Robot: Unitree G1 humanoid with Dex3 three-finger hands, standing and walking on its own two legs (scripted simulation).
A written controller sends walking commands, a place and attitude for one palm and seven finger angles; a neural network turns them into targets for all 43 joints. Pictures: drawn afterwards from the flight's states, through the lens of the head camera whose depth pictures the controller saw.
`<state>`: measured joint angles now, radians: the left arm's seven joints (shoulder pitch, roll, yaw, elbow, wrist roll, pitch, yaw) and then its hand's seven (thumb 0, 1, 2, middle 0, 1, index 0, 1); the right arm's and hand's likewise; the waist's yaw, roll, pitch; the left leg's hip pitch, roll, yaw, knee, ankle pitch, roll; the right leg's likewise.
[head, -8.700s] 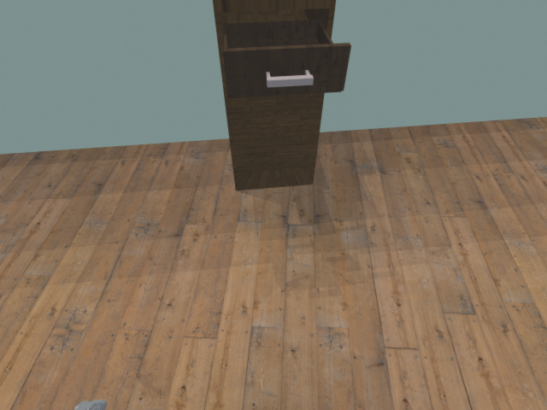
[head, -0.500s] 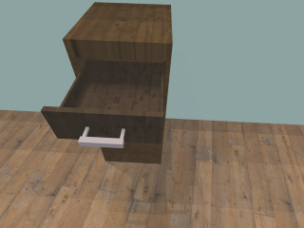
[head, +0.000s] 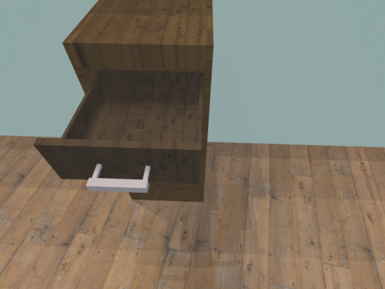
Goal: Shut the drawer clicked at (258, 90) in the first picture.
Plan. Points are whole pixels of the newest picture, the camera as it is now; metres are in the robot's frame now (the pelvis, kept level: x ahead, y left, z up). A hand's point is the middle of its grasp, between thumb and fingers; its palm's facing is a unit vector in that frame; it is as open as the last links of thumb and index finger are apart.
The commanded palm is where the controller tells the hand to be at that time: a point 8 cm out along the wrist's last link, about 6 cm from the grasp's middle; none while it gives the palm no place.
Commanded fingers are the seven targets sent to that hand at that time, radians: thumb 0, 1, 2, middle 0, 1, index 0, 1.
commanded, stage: come to a stop and stand still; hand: left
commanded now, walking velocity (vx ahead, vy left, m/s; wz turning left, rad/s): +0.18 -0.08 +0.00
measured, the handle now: (120, 177) +0.34 +0.19 +0.02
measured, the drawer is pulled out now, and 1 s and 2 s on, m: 0.30 0.30 0.30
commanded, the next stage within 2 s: none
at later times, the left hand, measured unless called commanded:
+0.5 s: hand out of the picture +0.09 +0.18 -0.16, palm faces +0.01 -0.97 -0.26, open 7.3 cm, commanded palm none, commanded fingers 0.00 0.90 0.90 -0.20 -0.30 -0.20 -0.30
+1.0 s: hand out of the picture +0.09 +0.22 -0.16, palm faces -0.01 -0.97 -0.25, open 7.4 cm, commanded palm none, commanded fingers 0.00 0.90 0.90 -0.20 -0.30 -0.20 -0.30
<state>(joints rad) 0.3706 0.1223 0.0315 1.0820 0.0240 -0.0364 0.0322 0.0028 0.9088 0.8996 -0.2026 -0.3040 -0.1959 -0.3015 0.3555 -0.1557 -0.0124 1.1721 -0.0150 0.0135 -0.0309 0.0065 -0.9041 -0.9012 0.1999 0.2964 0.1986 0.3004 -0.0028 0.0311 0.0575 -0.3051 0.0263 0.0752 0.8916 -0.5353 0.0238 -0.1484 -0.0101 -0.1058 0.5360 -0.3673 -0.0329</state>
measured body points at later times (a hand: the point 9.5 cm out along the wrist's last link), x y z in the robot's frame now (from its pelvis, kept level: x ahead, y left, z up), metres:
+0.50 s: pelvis +0.05 -0.01 +0.00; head +0.07 -0.03 +0.45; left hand +0.09 +0.23 -0.14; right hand +0.08 -0.24 -0.16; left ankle +0.08 +0.12 -0.73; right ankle +0.07 -0.12 -0.73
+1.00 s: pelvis +0.04 +0.03 +0.00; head +0.04 +0.02 +0.45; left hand +0.09 +0.27 -0.14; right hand +0.07 -0.20 -0.15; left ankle +0.06 +0.11 -0.73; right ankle +0.07 -0.12 -0.73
